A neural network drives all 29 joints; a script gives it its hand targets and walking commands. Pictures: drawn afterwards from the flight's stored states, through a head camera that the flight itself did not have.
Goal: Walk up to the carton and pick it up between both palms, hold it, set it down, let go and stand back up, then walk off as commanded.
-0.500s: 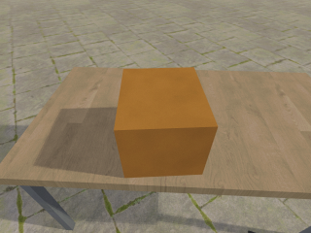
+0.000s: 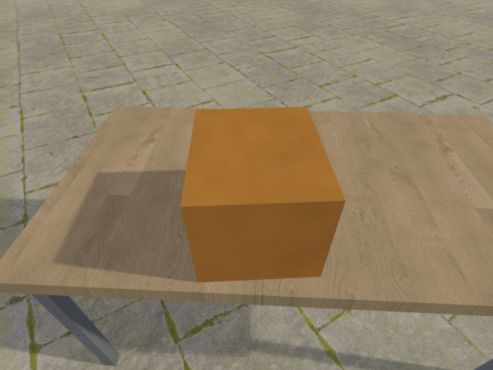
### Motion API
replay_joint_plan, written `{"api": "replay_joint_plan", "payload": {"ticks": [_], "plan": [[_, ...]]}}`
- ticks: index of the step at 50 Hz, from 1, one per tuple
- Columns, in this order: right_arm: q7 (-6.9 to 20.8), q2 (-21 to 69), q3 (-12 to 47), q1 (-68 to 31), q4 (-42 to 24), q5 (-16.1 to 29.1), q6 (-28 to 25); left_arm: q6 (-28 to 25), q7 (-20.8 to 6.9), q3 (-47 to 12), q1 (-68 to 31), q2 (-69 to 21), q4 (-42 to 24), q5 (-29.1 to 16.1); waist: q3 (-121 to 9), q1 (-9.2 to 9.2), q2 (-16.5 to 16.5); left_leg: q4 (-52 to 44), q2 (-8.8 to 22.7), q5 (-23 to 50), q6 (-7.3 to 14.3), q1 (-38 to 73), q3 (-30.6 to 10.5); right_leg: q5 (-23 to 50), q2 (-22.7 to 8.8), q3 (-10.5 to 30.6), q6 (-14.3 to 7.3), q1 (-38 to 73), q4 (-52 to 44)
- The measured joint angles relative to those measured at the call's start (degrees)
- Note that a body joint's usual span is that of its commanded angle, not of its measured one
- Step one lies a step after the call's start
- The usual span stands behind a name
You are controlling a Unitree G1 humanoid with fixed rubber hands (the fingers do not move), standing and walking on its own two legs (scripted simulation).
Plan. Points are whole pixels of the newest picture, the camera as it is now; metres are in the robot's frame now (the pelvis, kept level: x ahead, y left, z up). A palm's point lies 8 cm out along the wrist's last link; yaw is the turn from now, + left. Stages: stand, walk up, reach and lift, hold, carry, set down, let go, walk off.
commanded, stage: walk off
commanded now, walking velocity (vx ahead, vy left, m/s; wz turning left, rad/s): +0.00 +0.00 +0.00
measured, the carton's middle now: (255, 189) +0.51 +0.02 +0.01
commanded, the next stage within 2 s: none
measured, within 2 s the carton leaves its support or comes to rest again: neither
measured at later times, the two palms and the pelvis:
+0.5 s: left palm out of the picture +0.03 +0.32 -0.14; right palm out of the picture +0.03 -0.23 -0.12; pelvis -0.05 +0.04 -0.01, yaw +0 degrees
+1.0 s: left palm out of the picture -0.15 +0.31 -0.14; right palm out of the picture -0.06 -0.26 -0.16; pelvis -0.20 +0.00 -0.04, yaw -1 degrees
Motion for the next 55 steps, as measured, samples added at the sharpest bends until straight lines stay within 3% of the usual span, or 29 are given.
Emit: {"api": "replay_joint_plan", "payload": {"ticks": [13,17,20,22,23,27,30,34,43,47,49,51,55], "plan": [[0.0,-1.0,0.0,-1.7,0.6,0.0,1.1,0.9,0.0,-1.0,-1.6,0.2,0.5,0.0,2.7,0.0,0.5,0.6,0.0,0.5,0.1,-0.3,0.0,0.7,0.0,0.0,-0.1,0.0,0.1],[0.0,-3.0,0.0,-3.1,0.5,0.0,2.4,1.9,0.0,-1.2,-3.5,0.2,0.6,0.0,6.9,0.02,1.8,5.0,0.0,-0.3,2.0,-1.8,0.0,1.5,0.1,0.0,-0.1,0.0,0.9],[0.0,-3.9,0.0,-2.3,0.5,0.0,3.7,3.0,0.0,-1.2,-4.0,0.7,0.6,0.0,8.1,0.0,2.1,10.3,0.0,-8.2,3.4,-1.9,0.0,1.6,0.1,0.0,-0.1,-0.3,1.8],[0.0,-4.1,0.0,-1.3,0.4,0.0,4.1,3.8,0.2,-1.0,-4.3,1.1,0.6,0.0,8.4,-0.04,2.1,10.7,0.0,-8.3,3.7,-1.4,0.0,1.4,0.0,0.0,0.0,-1.3,3.2],[0.0,-4.2,0.0,-1.0,0.4,0.0,4.2,4.1,0.3,-1.0,-4.9,1.4,0.6,0.0,9.3,-0.08,2.0,10.7,-0.1,-4.7,3.6,-1.4,0.0,1.1,-0.1,0.0,0.0,-1.6,4.5],[0.0,-4.2,0.0,-0.4,0.4,0.0,4.6,5.8,0.9,-0.8,-6.2,2.3,0.6,0.0,12.2,-0.49,2.1,11.8,-0.1,-4.6,3.6,-1.5,-0.6,-15.0,0.5,-0.1,0.0,-5.3,22.1],[-0.2,-4.2,0.0,-0.7,-0.1,0.0,5.0,6.4,0.9,-0.4,-5.8,3.3,0.6,0.0,12.9,-0.52,2.0,11.8,-0.2,-3.6,3.8,-2.7,-1.3,-14.8,1.2,0.0,0.0,-5.6,31.6],[-0.6,-4.2,0.0,-2.9,-2.4,0.0,4.8,7.2,0.9,0.0,-4.2,4.2,0.6,-0.1,12.9,-0.49,1.6,11.8,-0.8,-1.5,3.9,-6.9,-0.9,-14.0,1.5,0.8,0.0,-5.7,36.8],[-1.2,-4.2,0.0,-7.5,-6.3,0.0,4.1,7.3,0.9,0.4,-3.6,4.4,0.5,-0.1,14.7,-0.48,1.6,11.8,-1.3,4.1,3.5,-14.2,1.2,-20.5,1.5,1.8,0.0,-5.7,36.1],[-1.2,-4.2,0.0,-7.8,-6.3,0.0,5.2,6.3,0.3,0.7,-3.1,4.5,0.5,-0.1,14.2,-0.43,1.6,12.0,-1.3,6.6,2.5,-17.2,2.0,-19.7,1.4,1.8,-0.1,-3.9,23.0],[-1.4,-4.2,0.0,-7.6,-5.9,0.0,6.1,6.1,0.1,0.1,-2.8,4.1,0.5,-0.1,15.5,-0.46,2.5,15.0,-2.0,-2.5,2.5,-17.2,0.5,-16.9,1.6,1.2,-1.7,-3.8,23.0],[-1.9,-4.3,-0.1,-6.1,-5.8,0.0,6.6,6.1,0.0,-0.2,-1.6,4.1,0.5,0.0,15.0,-0.41,2.5,23.3,-4.8,-11.6,2.2,-17.9,-3.2,-14.8,1.1,1.3,-2.9,-3.8,22.4],[-2.0,-5.6,0.0,-3.3,-5.5,0.0,6.4,5.8,0.5,0.1,-1.2,4.1,0.5,0.0,14.0,-0.49,3.3,35.1,-7.0,-12.2,1.7,-16.3,-7.8,-11.6,1.0,1.2,-3.2,-3.9,19.8]]}}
